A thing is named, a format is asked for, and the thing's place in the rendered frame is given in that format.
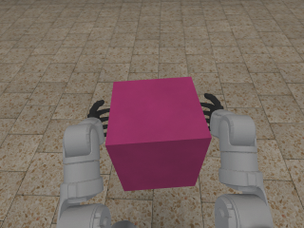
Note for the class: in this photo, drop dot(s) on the robot left forearm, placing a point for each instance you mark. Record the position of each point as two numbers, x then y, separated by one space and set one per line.
81 165

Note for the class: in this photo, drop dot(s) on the robot left upper arm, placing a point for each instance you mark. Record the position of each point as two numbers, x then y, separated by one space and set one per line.
93 215

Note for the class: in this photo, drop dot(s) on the right robot hand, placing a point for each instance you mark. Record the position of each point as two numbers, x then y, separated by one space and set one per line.
213 107

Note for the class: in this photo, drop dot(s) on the robot right forearm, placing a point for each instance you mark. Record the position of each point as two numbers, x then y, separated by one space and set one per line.
237 138

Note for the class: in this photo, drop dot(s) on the left robot hand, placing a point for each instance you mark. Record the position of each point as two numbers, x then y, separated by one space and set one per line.
95 113

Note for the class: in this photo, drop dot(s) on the robot right upper arm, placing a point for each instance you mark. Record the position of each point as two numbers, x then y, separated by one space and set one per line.
241 211

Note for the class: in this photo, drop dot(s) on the carton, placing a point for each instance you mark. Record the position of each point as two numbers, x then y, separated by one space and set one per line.
157 135

